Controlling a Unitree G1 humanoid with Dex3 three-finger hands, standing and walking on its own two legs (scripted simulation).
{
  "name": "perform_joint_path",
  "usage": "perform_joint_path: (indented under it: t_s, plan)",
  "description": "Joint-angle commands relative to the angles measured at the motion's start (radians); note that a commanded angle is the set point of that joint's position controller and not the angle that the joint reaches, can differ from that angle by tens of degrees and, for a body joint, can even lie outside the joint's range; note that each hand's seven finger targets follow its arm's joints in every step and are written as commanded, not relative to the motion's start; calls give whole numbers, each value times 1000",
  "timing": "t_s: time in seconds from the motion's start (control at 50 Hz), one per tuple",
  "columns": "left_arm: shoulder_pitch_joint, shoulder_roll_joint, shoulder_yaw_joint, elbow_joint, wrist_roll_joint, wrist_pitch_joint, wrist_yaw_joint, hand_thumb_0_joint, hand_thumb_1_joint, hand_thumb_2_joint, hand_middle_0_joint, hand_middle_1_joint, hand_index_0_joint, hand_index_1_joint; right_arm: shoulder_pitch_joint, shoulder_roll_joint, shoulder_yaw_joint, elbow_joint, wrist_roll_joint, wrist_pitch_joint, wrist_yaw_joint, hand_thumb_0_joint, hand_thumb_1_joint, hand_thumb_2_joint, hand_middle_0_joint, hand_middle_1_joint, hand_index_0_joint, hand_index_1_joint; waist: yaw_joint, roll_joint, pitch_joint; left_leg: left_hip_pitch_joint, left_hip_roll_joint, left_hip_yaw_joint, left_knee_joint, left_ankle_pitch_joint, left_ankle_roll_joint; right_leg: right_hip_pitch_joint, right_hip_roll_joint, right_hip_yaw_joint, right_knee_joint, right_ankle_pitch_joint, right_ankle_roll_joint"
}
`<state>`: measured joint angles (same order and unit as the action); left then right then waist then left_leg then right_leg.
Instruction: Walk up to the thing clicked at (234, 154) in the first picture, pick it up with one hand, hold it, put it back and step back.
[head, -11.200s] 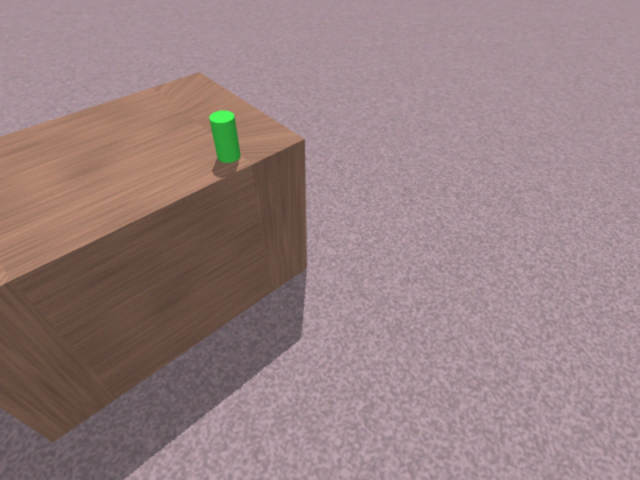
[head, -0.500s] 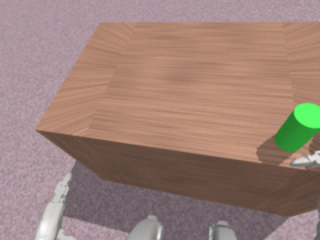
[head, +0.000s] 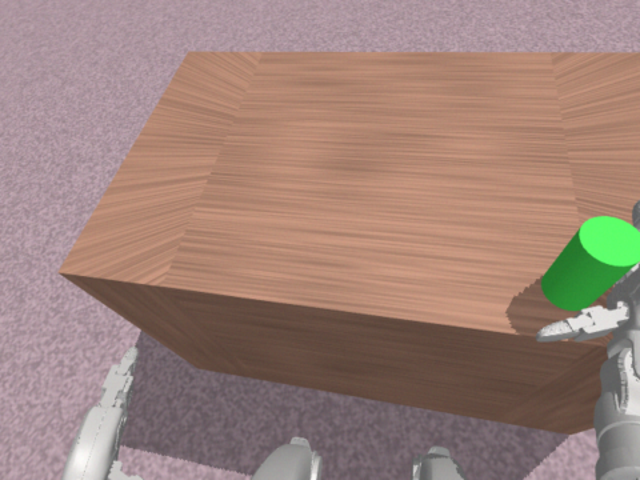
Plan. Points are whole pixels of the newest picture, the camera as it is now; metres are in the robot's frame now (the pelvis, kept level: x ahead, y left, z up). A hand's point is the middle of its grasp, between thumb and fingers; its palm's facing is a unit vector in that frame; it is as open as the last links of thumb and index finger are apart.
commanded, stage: close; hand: right
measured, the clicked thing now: (587, 267) +0.42 -0.26 -0.01
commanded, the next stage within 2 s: settle in 0.82 s
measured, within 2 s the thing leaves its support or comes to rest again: leaves its support in 1.28 s
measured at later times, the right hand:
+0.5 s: hand (589, 263) +0.41 -0.25 +0.01, palm faces +0.25 +0.97 +0.02, open 15.0 cm
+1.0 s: hand (591, 259) +0.42 -0.26 +0.00, palm faces +0.27 +0.96 +0.02, open 9.1 cm
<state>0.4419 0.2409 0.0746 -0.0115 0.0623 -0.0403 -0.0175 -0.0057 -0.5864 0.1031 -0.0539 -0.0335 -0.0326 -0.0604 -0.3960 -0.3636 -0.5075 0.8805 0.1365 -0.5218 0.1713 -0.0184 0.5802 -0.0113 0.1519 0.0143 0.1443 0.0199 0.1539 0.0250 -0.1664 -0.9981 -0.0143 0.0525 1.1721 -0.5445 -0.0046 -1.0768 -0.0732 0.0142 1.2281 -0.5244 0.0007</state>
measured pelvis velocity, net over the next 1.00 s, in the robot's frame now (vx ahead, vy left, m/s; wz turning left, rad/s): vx -0.01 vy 0.00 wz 0.00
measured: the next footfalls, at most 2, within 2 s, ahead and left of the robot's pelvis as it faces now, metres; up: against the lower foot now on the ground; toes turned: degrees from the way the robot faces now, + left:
none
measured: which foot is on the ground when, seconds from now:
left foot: down 0.00-1.00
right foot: down 0.00-1.00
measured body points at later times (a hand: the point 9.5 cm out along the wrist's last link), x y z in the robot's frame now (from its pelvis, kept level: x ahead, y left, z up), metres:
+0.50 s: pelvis -0.01 -0.01 +0.00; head +0.10 -0.05 +0.44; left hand +0.15 +0.25 +0.02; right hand +0.40 -0.31 +0.01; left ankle +0.01 +0.13 -0.64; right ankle +0.03 -0.12 -0.64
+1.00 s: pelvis -0.01 +0.00 +0.00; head +0.11 -0.05 +0.43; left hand +0.15 +0.26 +0.02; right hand +0.40 -0.31 +0.00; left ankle +0.01 +0.13 -0.64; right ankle +0.03 -0.12 -0.64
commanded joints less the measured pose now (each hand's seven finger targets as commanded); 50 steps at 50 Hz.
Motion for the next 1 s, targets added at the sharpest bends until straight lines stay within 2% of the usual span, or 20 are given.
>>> perform_joint_path:
  t_s: [0.0,0.1,0.16,0.22,0.28,0.34,0.36,0.4,0.46,0.5,0.54,0.58,0.64,0.68,0.74,0.78,0.82,0.86,0.9,0.98]
  plan:
    - [40,140,86,-189,-6,-55,17,0,-588,79,-47,-41,-33,-56,-327,-203,-5,-170,2,-95,3,0,609,0,299,84,294,85,32,-101,-319,131,-22,-36,-131,337,18,284,37,27,-128,292,-24]
    - [91,190,137,-238,-11,-46,20,0,-576,72,-43,-43,-33,-53,-333,-317,-65,-223,-11,-99,0,0,571,-39,371,191,370,192,13,-157,-440,179,-19,-45,-143,337,17,373,47,20,-132,303,-19]
    - [90,165,125,-172,-13,-38,14,0,-571,70,-39,-41,-29,-51,-348,-275,-45,-232,-3,-79,-2,0,533,-65,406,224,401,225,-2,-218,-409,138,-19,-36,-135,330,24,378,49,20,-146,323,-13]
    - [21,180,133,-170,-12,-43,19,0,-576,75,-41,-41,-29,-53,-399,-227,6,-202,-5,-70,1,0,522,-29,428,205,419,206,20,-218,-364,71,-21,-24,-136,266,31,364,35,30,-163,266,-7]
    - [-57,137,72,-163,-7,-51,18,0,-576,74,-43,-44,-33,-55,-377,-169,39,-55,-19,-60,-1,0,513,-47,491,242,485,243,15,-155,-269,22,-28,-5,-124,199,34,288,28,44,-181,188,-2]
    - [-47,182,89,-275,2,-47,25,0,-576,74,-43,-44,-35,-53,-468,-293,-21,-204,-32,-78,-25,0,545,-48,505,251,503,252,-9,-197,-480,131,-30,-4,-130,250,33,411,28,53,-198,244,5]
    - [-14,182,87,-284,-1,-41,23,0,-578,77,-43,-44,-33,-54,-440,-298,-27,-210,-30,-73,-31,0,496,-89,515,279,514,280,-19,-207,-505,163,-31,0,-135,270,33,444,32,49,-205,270,7]
    - [129,167,92,-169,-1,-20,17,0,-565,70,-42,-47,-37,-53,-280,-243,-22,-81,-22,-46,-30,0,468,-173,584,368,587,369,-7,-189,-404,164,-34,4,-143,326,31,425,44,33,-191,352,1]
    - [92,224,163,-217,-9,-21,18,0,-554,59,-41,-45,-39,-47,-317,-293,-48,-197,-14,-51,-27,0,402,-265,745,504,746,505,-1,-193,-471,165,-30,-8,-144,370,26,460,41,28,-172,418,-6]
    - [65,168,114,-169,-8,-21,10,0,-561,63,-42,-46,-38,-51,-330,-194,-3,-155,-2,-51,-21,0,348,-297,810,549,809,551,5,-161,-334,95,-32,-4,-145,315,30,392,37,31,-177,363,-5]
    - [-22,157,113,-155,-12,-37,13,0,-571,70,-41,-42,-32,-52,-376,-174,0,-101,-1,-62,-33,0,312,-331,837,582,837,583,18,-111,-240,66,-30,-5,-139,264,28,291,35,37,-178,268,-11]
    - [-70,175,117,-216,-8,-50,20,0,-562,64,-41,-42,-34,-49,-423,-218,-5,-132,-18,-84,-41,0,277,-361,839,599,840,601,29,-106,-277,73,-26,-16,-148,223,27,285,30,39,-182,195,-15]
    - [8,165,83,-267,-6,-43,24,0,-552,56,-41,-43,-37,-46,-463,-306,-29,-154,-41,-103,-42,0,144,-472,866,674,866,675,31,-144,-403,139,-29,-20,-151,276,27,377,34,33,-175,252,-11]
    - [106,163,88,-186,-6,-28,22,0,-540,48,-41,-47,-42,-45,-402,-352,-68,-93,-38,-95,-35,0,71,-560,907,749,909,750,12,-190,-382,139,-29,-14,-143,313,29,388,45,25,-173,313,-5]
    - [98,205,139,-249,-5,-34,15,0,-538,46,-42,-48,-44,-46,-406,-329,-64,-175,-21,-82,-20,0,-37,-672,980,850,980,851,16,-245,-486,161,-26,-15,-143,366,27,474,46,26,-161,401,-5]
    - [90,162,104,-207,-3,-35,8,0,-539,46,-42,-48,-43,-46,-411,-249,-12,-141,-15,-70,-12,0,-120,-727,1071,921,1068,922,21,-235,-415,124,-25,-22,-146,340,27,417,43,20,-148,363,-7]
    - [14,158,101,-189,-6,-41,10,0,-543,49,-45,-49,-45,-49,-419,-212,-7,-64,-6,-65,-14,0,-175,-712,1124,925,1116,926,33,-173,-303,75,-26,-17,-140,289,28,302,40,32,-151,283,-9]
    - [-47,192,120,-238,-2,-52,19,0,-549,51,-45,-46,-42,-47,-493,-308,-51,-132,-19,-83,-28,0,-178,-753,1138,961,1134,962,25,-189,-389,88,-24,-19,-131,288,28,336,33,39,-148,288,-9]
    - [-21,198,118,-269,2,-48,21,0,-545,51,-45,-46,-44,-46,-510,-285,-16,-138,-30,-85,-30,0,-177,-843,1158,1033,1164,1035,41,-189,-444,114,-28,-19,-140,303,28,391,31,37,-147,302,-10]
    - [57,155,63,-285,-4,-33,14,0,-569,67,-58,-52,-51,-61,-464,-314,-47,-134,-30,-75,-41,0,-300,-1065,1161,1176,1182,1177,22,-183,-485,198,-29,-21,-150,369,21,389,46,28,-152,345,-14]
